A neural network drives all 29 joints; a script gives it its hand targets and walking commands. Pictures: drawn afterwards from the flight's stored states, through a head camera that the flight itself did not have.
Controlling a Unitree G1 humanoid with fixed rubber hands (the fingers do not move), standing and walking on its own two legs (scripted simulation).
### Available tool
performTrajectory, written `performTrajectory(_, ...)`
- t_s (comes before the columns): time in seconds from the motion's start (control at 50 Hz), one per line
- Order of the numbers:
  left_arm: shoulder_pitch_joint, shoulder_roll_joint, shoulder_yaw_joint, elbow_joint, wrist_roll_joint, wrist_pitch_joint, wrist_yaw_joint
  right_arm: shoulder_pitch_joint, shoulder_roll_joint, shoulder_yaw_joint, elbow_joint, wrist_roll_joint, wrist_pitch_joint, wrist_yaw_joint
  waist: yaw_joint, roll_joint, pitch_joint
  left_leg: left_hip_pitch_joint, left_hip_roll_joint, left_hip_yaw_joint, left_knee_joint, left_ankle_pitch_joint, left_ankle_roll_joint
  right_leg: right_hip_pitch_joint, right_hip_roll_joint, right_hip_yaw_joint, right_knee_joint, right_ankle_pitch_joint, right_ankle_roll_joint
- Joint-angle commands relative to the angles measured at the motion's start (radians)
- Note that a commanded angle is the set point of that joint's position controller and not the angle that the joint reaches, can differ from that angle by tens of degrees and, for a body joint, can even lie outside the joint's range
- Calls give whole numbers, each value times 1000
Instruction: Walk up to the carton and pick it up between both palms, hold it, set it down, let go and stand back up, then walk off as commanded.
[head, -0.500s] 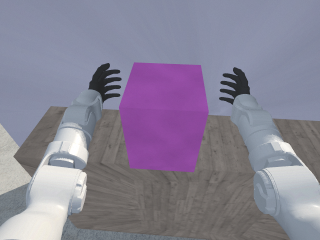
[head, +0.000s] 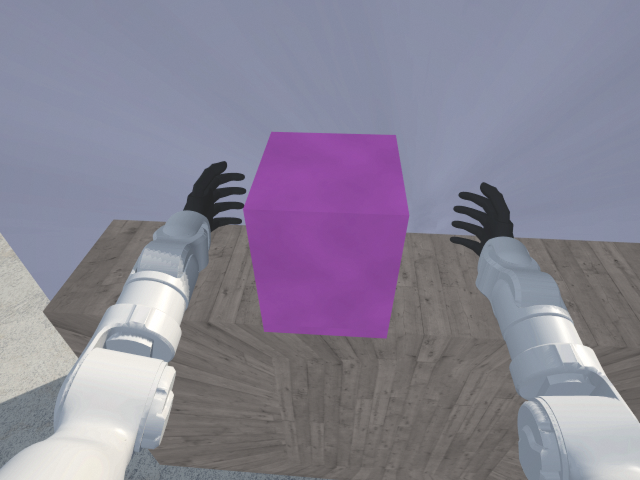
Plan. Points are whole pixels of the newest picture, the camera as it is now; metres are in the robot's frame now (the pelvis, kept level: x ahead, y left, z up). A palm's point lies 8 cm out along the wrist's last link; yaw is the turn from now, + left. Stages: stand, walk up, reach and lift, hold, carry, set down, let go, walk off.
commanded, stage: set down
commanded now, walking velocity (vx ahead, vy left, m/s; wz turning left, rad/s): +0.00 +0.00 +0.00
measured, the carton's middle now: (328, 235) +0.47 +0.03 +0.07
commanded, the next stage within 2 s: let go in 1.50 s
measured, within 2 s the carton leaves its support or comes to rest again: neither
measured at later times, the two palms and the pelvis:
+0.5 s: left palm (198, 275) +0.36 +0.20 +0.10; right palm (491, 293) +0.35 -0.19 +0.08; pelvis +0.03 +0.00 +0.00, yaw +0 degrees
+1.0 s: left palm (187, 332) +0.30 +0.22 +0.04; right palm (502, 341) +0.30 -0.20 +0.04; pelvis +0.04 +0.00 +0.00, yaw +0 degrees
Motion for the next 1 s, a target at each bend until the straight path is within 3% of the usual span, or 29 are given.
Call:
performTrajectory(0.0,-137,94,101,-263,11,-35,-37,-126,-119,55,-150,48,-79,-17,-96,37,-167,117,-7,-5,-131,-47,-43,267,26,-41,-73,38,-42)
performTrajectory(0.04,-117,166,169,-374,29,-47,-47,-104,-99,65,-265,64,-114,-29,-50,6,-211,119,-20,19,-116,12,-39,297,22,-25,-78,74,-26)
performTrajectory(0.06,-38,158,171,-423,37,-45,-52,-34,-81,66,-322,64,-131,-30,-51,-5,-217,127,-23,19,-115,39,-39,314,24,-30,-82,91,-20)
performTrajectory(0.08,-37,183,192,-446,43,-51,-50,-47,-63,79,-385,75,-151,-36,-19,1,-221,105,-34,33,-108,32,-36,315,20,-16,-85,78,-12)
performTrajectory(0.14,-148,237,185,-602,-10,-79,-25,-172,-65,32,-576,62,-179,-28,1,2,-300,55,-39,39,-94,-60,-25,239,9,-12,-89,-53,-13)
performTrajectory(0.16,-250,245,160,-592,-40,-82,-7,-265,-71,8,-589,48,-168,-22,-14,23,-305,17,-40,35,-91,-143,-20,173,4,-9,-86,-159,-16)
performTrajectory(0.18,-219,225,148,-573,-51,-91,7,-237,-55,10,-584,41,-159,-10,-6,24,-278,-5,-26,24,-99,-207,-8,146,4,-8,-84,-244,-23)
performTrajectory(0.2,-222,216,115,-629,-77,-97,20,-212,-70,-7,-611,24,-150,-1,-27,45,-306,-8,-14,12,-111,-251,-3,153,8,-6,-71,-262,-26)
performTrajectory(0.24,-228,187,70,-663,-106,-107,30,-185,-57,-18,-604,14,-134,11,-44,78,-352,-13,8,-8,-130,-271,3,162,13,-10,-43,-203,-27)
performTrajectory(0.28,-20,114,59,-612,-100,-111,19,45,-37,28,-500,28,-125,15,-67,48,-322,35,7,-11,-127,-199,-10,210,7,-15,-56,-106,-28)
performTrajectory(0.32,58,106,66,-657,-84,-98,-3,113,-56,33,-491,33,-133,0,-82,35,-284,115,-5,-6,-116,-97,-29,189,9,-27,-83,-3,-29)
performTrajectory(0.36,169,103,101,-629,-38,-63,-31,200,-46,72,-495,57,-137,-20,-69,14,-218,145,-20,17,-102,42,-47,225,12,-22,-107,86,-20)
performTrajectory(0.4,342,87,127,-704,8,-26,-60,351,-20,112,-533,86,-153,-29,-56,18,-171,203,-31,25,-88,198,-61,282,20,-14,-120,208,-16)
performTrajectory(0.42,311,118,157,-783,12,-8,-70,312,-54,96,-599,96,-164,-33,-39,16,-195,231,-36,36,-74,274,-71,275,30,-19,-121,251,-10)
performTrajectory(0.48,381,127,193,-822,50,43,-81,342,-65,110,-674,106,-164,-33,-8,26,-128,217,-42,40,-66,295,-69,257,32,-22,-123,244,-2)
performTrajectory(0.5,458,109,197,-840,67,55,-83,395,-58,120,-716,98,-169,-31,1,-4,-127,232,-39,36,-70,309,-66,267,39,-24,-124,246,-3)
performTrajectory(0.56,517,123,222,-963,63,42,-77,468,-46,98,-849,73,-186,-29,18,3,-164,248,-42,42,-69,297,-64,253,39,-17,-127,236,6)
performTrajectory(0.6,446,164,210,-1041,20,6,-58,435,-41,57,-924,54,-194,-21,18,28,-203,206,-44,49,-65,204,-60,199,29,-16,-122,149,8)
performTrajectory(0.62,456,176,208,-1023,-2,-10,-54,451,-27,62,-968,53,-193,-20,16,7,-204,190,-41,52,-71,142,-45,180,24,-8,-127,102,6)
performTrajectory(0.68,422,190,196,-1082,-44,-57,-25,448,-15,54,-991,28,-190,3,37,40,-199,129,-26,29,-92,-5,-31,152,8,4,-107,-12,-8)
performTrajectory(0.7,479,157,171,-1063,-63,-69,-23,522,-14,57,-979,25,-180,8,11,17,-174,127,-23,25,-101,-36,-29,150,6,3,-109,-31,-10)
performTrajectory(0.72,504,151,168,-1005,-44,-65,-25,548,-3,72,-904,17,-166,13,21,30,-115,116,-17,24,-100,-60,-29,140,2,13,-109,-60,-15)
performTrajectory(0.78,563,104,129,-916,-46,-57,-39,620,-16,65,-803,11,-141,19,-13,41,-35,100,-4,-6,-126,-116,-31,147,-2,16,-111,-97,-29)
performTrajectory(0.8,591,100,133,-893,-25,-48,-40,626,-16,79,-781,9,-139,27,6,52,-24,109,-4,-5,-129,-115,-37,153,-1,20,-121,-107,-30)
performTrajectory(0.88,621,89,137,-955,-3,-34,-41,657,-39,57,-811,-5,-140,33,-5,58,-68,157,-11,5,-119,-7,-54,170,8,6,-121,-55,-30)
performTrajectory(0.9,652,54,123,-920,29,-19,-37,656,-71,58,-757,-13,-136,48,4,94,-49,165,-9,0,-119,27,-61,160,19,0,-120,-56,-37)
performTrajectory(0.92,670,79,129,-988,9,-36,-37,676,-59,69,-852,0,-153,50,16,63,-94,179,-11,6,-108,76,-65,189,20,2,-123,-7,-32)
performTrajectory(0.94,692,67,125,-955,16,-32,-39,695,-69,67,-798,-10,-150,55,4,71,-84,190,-14,8,-98,101,-69,174,22,2,-121,3,-32)
performTrajectory(0.98,739,56,132,-1036,33,-44,-26,718,-70,74,-849,-4,-173,64,29,81,-97,218,-19,17,-85,192,-74,175,29,-6,-117,34,-32)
